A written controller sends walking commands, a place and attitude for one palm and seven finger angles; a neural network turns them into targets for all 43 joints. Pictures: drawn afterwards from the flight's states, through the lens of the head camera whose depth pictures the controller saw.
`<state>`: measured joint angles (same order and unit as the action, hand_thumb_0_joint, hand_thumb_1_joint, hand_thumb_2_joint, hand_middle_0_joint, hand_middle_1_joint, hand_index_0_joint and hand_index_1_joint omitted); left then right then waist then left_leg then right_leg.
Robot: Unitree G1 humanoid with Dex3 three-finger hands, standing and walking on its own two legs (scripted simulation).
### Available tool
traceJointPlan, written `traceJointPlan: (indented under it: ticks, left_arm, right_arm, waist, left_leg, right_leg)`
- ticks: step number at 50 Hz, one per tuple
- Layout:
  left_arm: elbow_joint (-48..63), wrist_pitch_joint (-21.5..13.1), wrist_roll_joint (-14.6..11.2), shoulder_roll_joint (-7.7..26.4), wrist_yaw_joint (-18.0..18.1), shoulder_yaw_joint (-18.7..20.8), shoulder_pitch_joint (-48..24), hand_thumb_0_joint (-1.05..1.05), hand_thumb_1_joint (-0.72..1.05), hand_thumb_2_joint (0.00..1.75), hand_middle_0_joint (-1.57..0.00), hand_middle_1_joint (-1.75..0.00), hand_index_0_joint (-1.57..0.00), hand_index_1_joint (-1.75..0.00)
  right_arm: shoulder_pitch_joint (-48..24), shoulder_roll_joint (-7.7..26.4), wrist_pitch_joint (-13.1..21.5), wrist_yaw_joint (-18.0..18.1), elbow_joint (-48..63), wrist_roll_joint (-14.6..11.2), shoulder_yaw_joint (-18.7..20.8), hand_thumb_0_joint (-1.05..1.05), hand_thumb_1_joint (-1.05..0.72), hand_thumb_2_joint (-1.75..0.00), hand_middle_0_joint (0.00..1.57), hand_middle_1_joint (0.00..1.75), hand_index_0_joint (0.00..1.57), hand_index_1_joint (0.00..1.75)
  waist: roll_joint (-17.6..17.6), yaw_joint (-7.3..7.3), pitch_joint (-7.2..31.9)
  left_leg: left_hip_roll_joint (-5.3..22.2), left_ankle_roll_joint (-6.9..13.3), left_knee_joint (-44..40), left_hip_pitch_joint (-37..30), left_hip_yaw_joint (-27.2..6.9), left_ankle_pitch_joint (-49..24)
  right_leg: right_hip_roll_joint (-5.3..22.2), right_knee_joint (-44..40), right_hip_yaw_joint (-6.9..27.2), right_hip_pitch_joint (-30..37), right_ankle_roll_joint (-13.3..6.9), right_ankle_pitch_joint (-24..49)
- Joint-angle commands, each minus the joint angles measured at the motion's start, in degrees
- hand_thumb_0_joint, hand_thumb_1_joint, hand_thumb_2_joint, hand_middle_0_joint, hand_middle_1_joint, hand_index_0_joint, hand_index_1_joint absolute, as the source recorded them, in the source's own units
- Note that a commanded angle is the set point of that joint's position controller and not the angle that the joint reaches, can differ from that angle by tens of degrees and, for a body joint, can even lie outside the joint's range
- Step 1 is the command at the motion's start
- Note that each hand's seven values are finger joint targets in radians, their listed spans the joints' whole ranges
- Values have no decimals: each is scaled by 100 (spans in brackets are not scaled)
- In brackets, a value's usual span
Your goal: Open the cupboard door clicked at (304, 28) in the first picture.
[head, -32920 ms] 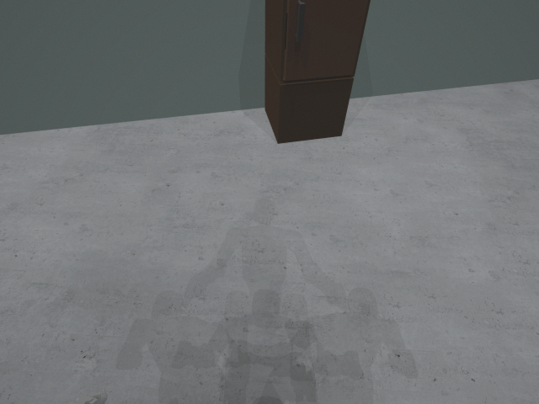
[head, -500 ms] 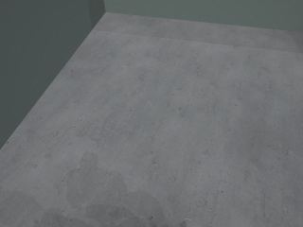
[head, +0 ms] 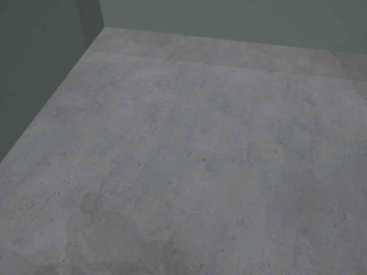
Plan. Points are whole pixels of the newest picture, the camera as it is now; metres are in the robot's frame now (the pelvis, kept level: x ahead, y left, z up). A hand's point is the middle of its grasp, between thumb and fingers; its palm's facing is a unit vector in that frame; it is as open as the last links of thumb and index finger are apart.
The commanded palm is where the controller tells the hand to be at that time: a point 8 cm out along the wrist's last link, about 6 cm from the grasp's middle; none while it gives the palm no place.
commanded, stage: walk to a spot facing it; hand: left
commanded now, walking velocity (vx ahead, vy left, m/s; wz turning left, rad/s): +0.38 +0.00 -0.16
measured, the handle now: out of the picture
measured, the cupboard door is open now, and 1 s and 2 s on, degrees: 44 44 44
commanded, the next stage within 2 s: turn to face it in 0.24 s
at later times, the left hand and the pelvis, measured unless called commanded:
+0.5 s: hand (136, 234) +0.25 +0.13 -0.16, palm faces +0.08 -0.98 -0.20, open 7.2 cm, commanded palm none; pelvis +0.22 -0.06 +0.01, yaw +3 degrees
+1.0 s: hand (139, 196) +0.35 +0.14 -0.15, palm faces +0.34 -0.89 -0.30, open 7.4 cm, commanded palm none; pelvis +0.31 -0.10 +0.00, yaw +20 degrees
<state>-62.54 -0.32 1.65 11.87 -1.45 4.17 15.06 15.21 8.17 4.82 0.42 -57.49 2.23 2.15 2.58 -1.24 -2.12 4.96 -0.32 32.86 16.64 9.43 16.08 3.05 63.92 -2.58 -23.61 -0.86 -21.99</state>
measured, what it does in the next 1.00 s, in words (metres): walks ahead, turning left: right foot, then left foot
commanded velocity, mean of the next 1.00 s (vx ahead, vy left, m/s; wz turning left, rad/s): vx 0.09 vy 0.00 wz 0.41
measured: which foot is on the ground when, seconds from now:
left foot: down 0.00-0.20, up 0.22-0.56, down 0.58-0.92, up 0.94-1.00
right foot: up 0.00-0.18, down 0.20-0.58, up 0.60-0.90, down 0.92-1.00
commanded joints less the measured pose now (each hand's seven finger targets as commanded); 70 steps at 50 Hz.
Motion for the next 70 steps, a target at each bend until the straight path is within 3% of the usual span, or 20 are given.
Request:
traceJointPlan:
  ticks: [1, 8, 9, 11, 15, 22, 27, 28, 29, 30, 35, 43, 44, 46, 49, 56, 59, 61, 62, 70]
  left_arm:
    - [765, -211, -24, 42, -111, -37, -804, 0, 90, 90, -20, -30, -20, -30]
    - [544, -179, -7, 257, -117, 52, -215, 0, 90, 90, -20, -30, -20, -30]
    - [354, -223, 5, 568, -74, 141, 479, 0, 90, 90, -20, -30, -20, -30]
    - [126, -259, -73, 1478, 54, 330, 1524, 0, 90, 90, -20, -30, -20, -30]
    - [498, -323, -35, 473, 211, 48, 155, 0, 90, 90, -20, -30, -20, -30]
    - [270, -443, -64, 500, 208, -14, 224, 0, 90, 90, -20, -30, -20, -30]
    - [457, -290, -109, 698, 265, 44, 28, 0, 90, 90, -20, -30, -20, -30]
    - [586, -233, -131, 604, 263, 55, 151, 0, 90, 90, -20, -30, -20, -30]
    - [766, -186, -195, 408, 261, -18, 162, 0, 90, 90, -20, -30, -20, -30]
    - [1013, -118, -119, 551, 296, -13, -162, 0, 90, 90, -20, -30, -20, -30]
    - [1007, 81, -83, 439, 198, 78, -257, 0, 90, 90, -20, -30, -20, -30]
    - [1260, 140, -73, 556, 200, 136, 134, 0, 90, 90, -20, -30, -20, -30]
    - [1284, 101, -40, 812, 221, 195, 349, 0, 90, 90, -20, -30, -20, -30]
    - [1512, 76, 46, 1599, 285, 279, 171, 0, 90, 90, -20, -30, -20, -30]
    - [1744, 36, -2, 1023, 334, 141, -706, 0, 90, 90, -20, -30, -20, -30]
    - [1393, -44, 0, 1374, 293, 176, 128, 0, 90, 90, -20, -30, -20, -30]
    - [1452, -17, -85, 1361, 247, 184, -133, 0, 90, 90, -20, -30, -20, -30]
    - [1931, 51, -124, 784, 227, 1, -566, 0, 90, 90, -20, -30, -20, -30]
    - [2071, 120, -77, 897, 255, 12, -879, 0, 90, 90, -20, -30, -20, -30]
    - [1601, 196, -109, 717, 156, 72, -338, 0, 90, 90, -20, -30, -20, -30]
  right_arm:
    - [1048, 970, 50, 93, -217, -1, 207, 0, -90, -90, 20, 30, 20, 30]
    - [688, 1036, -142, 6, -254, -31, 201, 0, -90, -90, 20, 30, 20, 30]
    - [547, 921, -147, -23, -223, -74, 182, 0, -90, -90, 20, 30, 20, 30]
    - [163, 562, -160, -75, 177, -175, 102, 0, -90, -90, 20, 30, 20, 30]
    - [44, 465, -247, -52, -80, -85, 151, 0, -90, -90, 20, 30, 20, 30]
    - [-107, 137, -338, -139, -56, -131, 14, 0, -90, -90, 20, 30, 20, 30]
    - [219, 737, -369, -127, 20, -77, 108, 0, -90, -90, 20, 30, 20, 30]
    - [653, 1201, -361, -84, -7, -19, 214, 0, -90, -90, 20, 30, 20, 30]
    - [982, 1701, -378, -34, 28, -26, 317, 0, -90, -90, 20, 30, 20, 30]
    - [952, 1842, -429, 14, 54, -68, 328, 0, -90, -90, 20, 30, 20, 30]
    - [-378, 1483, -417, 111, 612, -59, 248, 0, -90, -90, 20, 30, 20, 30]
    - [-937, 1671, -661, 1, 975, -56, 477, 0, -90, -90, 20, 30, 20, 30]
    - [-1017, 1523, -681, -33, 1072, -87, 473, 0, -90, -90, 20, 30, 20, 30]
    - [-1246, 1057, -651, -121, 1349, -112, 398, 0, -90, -90, 20, 30, 20, 30]
    - [-878, 1027, -751, -180, 1089, -102, 408, 0, -90, -90, 20, 30, 20, 30]
    - [-1214, 808, -659, -228, 1173, -168, 183, 0, -90, -90, 20, 30, 20, 30]
    - [-518, 1247, -624, -205, 1025, -129, 287, 0, -90, -90, 20, 30, 20, 30]
    - [353, 2313, -605, -115, 865, -95, 543, 0, -90, -90, 20, 30, 20, 30]
    - [495, 2341, -607, -46, 801, -95, 551, 0, -90, -90, 20, 30, 20, 30]
    - [-942, 1910, -648, 22, 1143, -52, 447, 0, -90, -90, 20, 30, 20, 30]
  waist:
    - [-947, -99, -18]
    - [-593, 330, -28]
    - [-33, 702, 168]
    - [1664, 1086, 529]
    - [600, 244, 8]
    - [443, 140, 127]
    - [78, -244, 408]
    - [-947, -391, 772]
    - [-2258, -477, 1029]
    - [-1326, -496, 962]
    - [-1009, 83, 623]
    - [-1043, 318, 494]
    - [-574, 442, 451]
    - [1551, 600, 268]
    - [1093, 28, 133]
    - [911, 393, 531]
    - [530, -36, 830]
    - [-1977, -507, 1100]
    - [-999, -552, 930]
    - [-1257, 130, 479]
  left_leg:
    - [1470, 677, -1975, -1214, -972, -1453]
    - [970, 354, -1176, -120, -222, -121]
    - [588, 172, -54, 503, 131, -57]
    - [-173, -13, 3166, 2245, -173, 2120]
    - [532, -92, 3170, 1754, -867, 517]
    - [-25, -147, 861, 1060, -243, -192]
    - [-192, 56, -249, -440, -236, -1577]
    - [593, 514, -402, -1383, -1355, -3060]
    - [1929, 1368, -739, -1960, -3106, -4855]
    - [2116, 1597, -963, -1466, -3405, -3756]
    - [1143, 963, -1331, -141, -2378, -1739]
    - [442, 592, -1164, 1127, -2495, 456]
    - [69, 340, -690, 1609, -2209, 716]
    - [-723, -179, 2296, 2260, -910, 1705]
    - [-237, -234, 3650, 1891, -994, 986]
    - [-534, -279, 668, 946, -181, 784]
    - [-388, -57, -742, -760, -404, -883]
    - [2070, 1482, -888, -2128, -3356, -4849]
    - [2109, 1620, -768, -1855, -3285, -4409]
    - [680, 787, -907, 104, -2363, -1487]
  right_leg:
    - [467, -910, 56, -1181, 84, 409]
    - [-126, -3068, -679, 1438, -24, 1148]
    - [118, -3415, -148, 2412, -194, 675]
    - [2263, -5289, 3203, 3309, -1161, -544]
    - [1746, -5265, 1202, 1478, -877, 893]
    - [1321, -4656, -367, 2026, -647, 4084]
    - [1260, -2954, -859, 1696, -145, 4173]
    - [799, -1782, -1021, 772, 194, 2581]
    - [58, -101, -840, -344, 450, -1472]
    - [13, 508, -59, -478, 388, -1737]
    - [204, 89, 239, -465, 493, -426]
    - [-285, -3012, -201, 1421, 393, 307]
    - [57, -3858, 171, 1908, 275, 123]
    - [2538, -5444, 2568, 1455, -783, -616]
    - [1789, -4695, 947, 988, -634, 1430]
    - [1671, -3469, -93, 2459, -402, 4903]
    - [1481, -2306, -555, 1498, 97, 4108]
    - [364, -74, -444, -1050, 671, -1676]
    - [391, 306, 72, -1284, 617, -1562]
    - [-130, -1932, -97, 545, 503, -259]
